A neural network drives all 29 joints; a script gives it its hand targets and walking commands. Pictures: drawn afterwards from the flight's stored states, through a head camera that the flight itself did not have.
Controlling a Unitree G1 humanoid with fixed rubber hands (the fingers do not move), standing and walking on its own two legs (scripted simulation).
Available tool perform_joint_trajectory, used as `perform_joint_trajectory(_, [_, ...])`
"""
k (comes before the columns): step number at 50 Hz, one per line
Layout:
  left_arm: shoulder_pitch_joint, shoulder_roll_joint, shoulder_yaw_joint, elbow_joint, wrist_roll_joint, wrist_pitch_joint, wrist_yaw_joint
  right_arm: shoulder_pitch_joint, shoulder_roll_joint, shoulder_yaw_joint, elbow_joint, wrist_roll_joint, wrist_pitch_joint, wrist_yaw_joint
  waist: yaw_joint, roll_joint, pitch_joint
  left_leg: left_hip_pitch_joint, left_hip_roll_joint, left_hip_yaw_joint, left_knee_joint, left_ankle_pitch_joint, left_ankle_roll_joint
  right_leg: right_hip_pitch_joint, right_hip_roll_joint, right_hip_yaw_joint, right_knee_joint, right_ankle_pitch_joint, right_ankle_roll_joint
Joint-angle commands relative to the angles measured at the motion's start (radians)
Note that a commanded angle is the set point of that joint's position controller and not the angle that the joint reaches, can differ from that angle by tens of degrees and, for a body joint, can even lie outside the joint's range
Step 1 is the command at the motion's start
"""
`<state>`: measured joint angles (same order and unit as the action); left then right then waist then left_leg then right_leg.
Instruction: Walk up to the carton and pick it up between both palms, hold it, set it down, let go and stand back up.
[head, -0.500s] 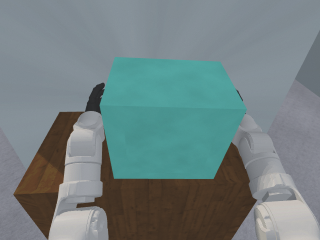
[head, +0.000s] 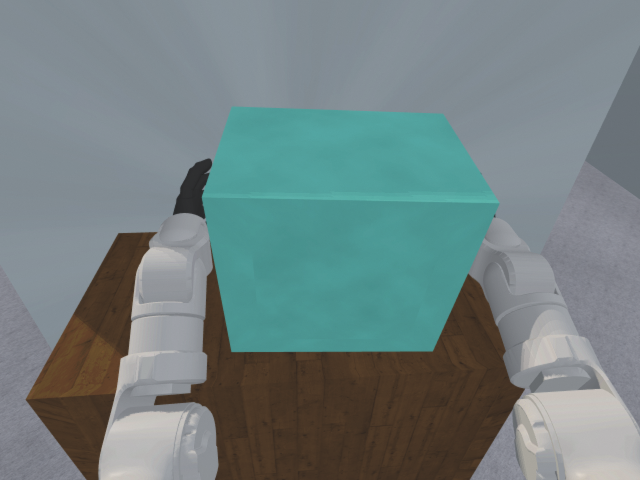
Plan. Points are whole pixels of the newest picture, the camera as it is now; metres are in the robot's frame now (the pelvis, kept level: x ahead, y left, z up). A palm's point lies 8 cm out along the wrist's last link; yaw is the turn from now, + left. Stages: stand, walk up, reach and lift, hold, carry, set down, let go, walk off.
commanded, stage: reach and lift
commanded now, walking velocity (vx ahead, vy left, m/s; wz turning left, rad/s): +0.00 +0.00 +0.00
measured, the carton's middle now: (336, 233) +0.36 +0.00 +0.19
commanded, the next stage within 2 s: hold in 0.26 s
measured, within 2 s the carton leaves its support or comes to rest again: neither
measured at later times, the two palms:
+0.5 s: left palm (187, 216) +0.36 +0.17 +0.22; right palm (480, 214) +0.36 -0.18 +0.23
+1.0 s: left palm (185, 207) +0.35 +0.17 +0.24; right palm (486, 203) +0.36 -0.18 +0.25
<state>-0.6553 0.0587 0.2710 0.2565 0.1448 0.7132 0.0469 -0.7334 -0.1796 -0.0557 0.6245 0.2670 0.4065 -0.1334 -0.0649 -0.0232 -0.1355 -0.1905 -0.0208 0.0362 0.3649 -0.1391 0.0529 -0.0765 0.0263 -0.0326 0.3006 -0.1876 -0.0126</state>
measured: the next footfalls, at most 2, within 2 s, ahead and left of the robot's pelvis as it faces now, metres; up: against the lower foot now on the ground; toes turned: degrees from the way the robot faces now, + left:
none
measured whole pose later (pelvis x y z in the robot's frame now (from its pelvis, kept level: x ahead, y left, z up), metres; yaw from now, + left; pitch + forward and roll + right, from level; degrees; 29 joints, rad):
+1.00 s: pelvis +0.00 +0.00 +0.00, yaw +0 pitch -1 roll -1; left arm -0.70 0.08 0.30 0.22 0.14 0.84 0.02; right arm -0.81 -0.20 -0.03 0.58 0.32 0.57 -0.18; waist -0.06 -0.01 -0.18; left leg -0.22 -0.01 0.03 0.37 -0.13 0.05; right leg -0.10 0.04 -0.02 0.31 -0.18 -0.02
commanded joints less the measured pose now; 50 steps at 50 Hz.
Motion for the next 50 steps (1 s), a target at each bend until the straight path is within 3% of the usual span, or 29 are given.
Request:
perform_joint_trajectory(1, [-0.892,-0.568,-0.474,-0.152,-0.133,-0.054,-0.150,-0.984,0.673,0.335,-0.334,0.100,-0.032,0.116,0.009,0.031,-0.355,0.309,0.022,-0.064,-0.039,0.171,-0.041,-0.077,0.024,0.008,-0.056,0.171,0.058])
perform_joint_trajectory(5, [-0.931,-0.592,-0.521,-0.238,-0.167,-0.056,-0.144,-1.000,0.678,0.356,-0.404,0.141,-0.026,0.102,-0.011,0.077,-0.441,0.373,0.020,-0.073,0.008,0.305,-0.070,-0.054,0.033,0.012,-0.043,0.284,0.056])
perform_joint_trajectory(12, [-0.904,-0.541,-0.492,-0.264,-0.168,-0.037,-0.160,-0.966,0.677,0.402,-0.454,0.184,0.017,0.076,-0.004,0.040,-0.449,0.348,0.006,-0.073,0.013,0.319,-0.055,-0.003,0.025,0.026,-0.032,0.379,0.079])
perform_joint_trajectory(15, [-0.898,-0.532,-0.479,-0.266,-0.160,-0.025,-0.173,-0.975,0.677,0.403,-0.465,0.181,0.030,0.069,0.000,0.026,-0.433,0.331,0.006,-0.071,0.002,0.270,-0.050,-0.016,0.025,0.027,-0.037,0.344,0.081])
perform_joint_trajectory(17, [-0.919,-0.554,-0.510,-0.295,-0.181,-0.022,-0.168,-0.995,0.685,0.403,-0.506,0.188,0.030,0.068,-0.008,0.048,-0.449,0.333,0.007,-0.075,0.009,0.297,-0.060,-0.024,0.029,0.025,-0.036,0.339,0.074])
perform_joint_trajectory(20, [-0.926,-0.543,-0.506,-0.259,-0.170,-0.004,-0.163,-0.965,0.654,0.373,-0.444,0.183,0.052,0.074,-0.018,0.080,-0.374,0.325,0.011,-0.075,-0.004,0.244,-0.066,-0.080,0.024,0.026,-0.056,0.246,0.059])
perform_joint_trajectory(23, [-0.970,-0.573,-0.539,-0.305,-0.190,0.000,-0.156,-0.994,0.671,0.366,-0.459,0.182,0.058,0.084,-0.021,0.097,-0.409,0.311,0.020,-0.079,-0.011,0.230,-0.071,-0.089,0.030,0.022,-0.046,0.205,0.048])
perform_joint_trajectory(25, [-0.955,-0.582,-0.556,-0.315,-0.205,0.008,-0.150,-1.019,0.672,0.373,-0.511,0.191,0.062,0.084,-0.020,0.088,-0.449,0.331,0.020,-0.081,0.002,0.253,-0.070,-0.081,0.032,0.026,-0.047,0.229,0.050])
perform_joint_trajectory(30, [-0.949,-0.544,-0.497,-0.274,-0.183,0.027,-0.153,-0.990,0.662,0.374,-0.427,0.194,0.098,0.086,0.001,0.055,-0.400,0.290,0.020,-0.075,-0.019,0.188,-0.050,-0.088,0.026,0.035,-0.053,0.176,0.053])
perform_joint_trajectory(35, [-0.980,-0.554,-0.505,-0.276,-0.201,0.030,-0.155,-1.040,0.675,0.358,-0.454,0.195,0.097,0.088,-0.004,0.047,-0.434,0.285,0.018,-0.072,-0.018,0.183,-0.045,-0.089,0.025,0.039,-0.054,0.179,0.051])
perform_joint_trajectory(39, [-0.986,-0.540,-0.473,-0.226,-0.178,0.041,-0.165,-1.026,0.664,0.333,-0.374,0.186,0.114,0.092,-0.002,0.065,-0.376,0.250,0.020,-0.071,-0.035,0.126,-0.044,-0.089,0.018,0.042,-0.059,0.141,0.048])
perform_joint_trajectory(44, [-1.003,-0.549,-0.488,-0.255,-0.202,0.034,-0.166,-1.073,0.680,0.353,-0.444,0.209,0.107,0.084,-0.002,0.061,-0.466,0.280,0.014,-0.073,-0.007,0.196,-0.049,-0.058,0.025,0.045,-0.046,0.222,0.054])
perform_joint_trajectory(50, [-0.995,-0.560,-0.495,-0.250,-0.205,0.050,-0.160,-1.057,0.653,0.325,-0.426,0.209,0.120,0.092,-0.013,0.085,-0.418,0.274,0.022,-0.079,-0.016,0.186,-0.057,-0.087,0.027,0.044,-0.058,0.166,0.040])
